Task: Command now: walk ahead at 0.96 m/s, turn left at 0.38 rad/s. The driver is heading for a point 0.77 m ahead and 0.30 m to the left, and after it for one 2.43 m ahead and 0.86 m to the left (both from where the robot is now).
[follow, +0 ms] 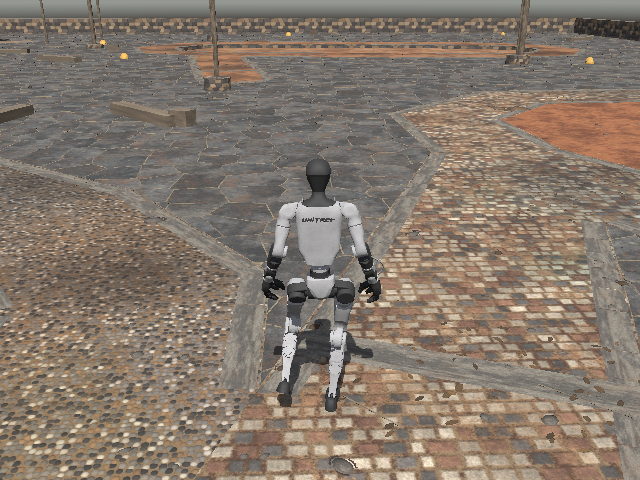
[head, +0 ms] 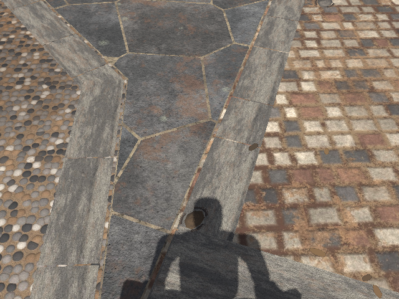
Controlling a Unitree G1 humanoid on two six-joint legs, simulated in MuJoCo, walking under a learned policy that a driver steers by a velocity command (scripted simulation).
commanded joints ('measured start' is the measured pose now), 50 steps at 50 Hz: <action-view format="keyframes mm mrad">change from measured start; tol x32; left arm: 1 -57 46 18 -33 -5 -44 -1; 32 -402 118 7 -303 -52 -54 47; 36 193 260 71 -194 -53 -52 63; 50 75 212 43 -57 -57 -16 37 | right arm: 1 68 -45 -21 -21 -3 45 5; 11 -234 -67 -23 -161 -15 -7 81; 15 438 -273 -123 -17 -14 71 45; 50 -316 -59 18 -274 -65 -64 47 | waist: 1 -36 -66 62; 14 -245 -205 -150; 17 -61 405 -207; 20 16 -178 -42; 35 143 109 -230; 37 53 -608 -532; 40 138 -64 -106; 50 9 -97 27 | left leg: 1 -149 87 -32 13 87 -23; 13 118 -196 317 -592 257 77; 16 764 -143 60 -633 256 204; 17 865 20 -507 -815 -157 405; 20 505 70 -674 -1153 -437 324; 27 20 -192 -229 -1130 26 220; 33 292 -137 -355 -938 47 127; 35 291 -163 -291 -571 331 56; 38 -351 -155 -81 171 -212 -2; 50 257 -112 59 -685 197 -61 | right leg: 1 -58 -283 195 -356 136 -23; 9 143 -221 -94 -385 739 114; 14 245 -317 -74 235 1584 119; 15 58 -230 -78 658 1236 109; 16 -354 -4 -2 1143 -243 101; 17 -662 32 235 1317 -358 84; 30 -94 -47 216 45 402 203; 35 253 -114 258 24 223 122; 37 785 -537 1170 -191 -463 -142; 50 -204 -249 550 -362 101 -114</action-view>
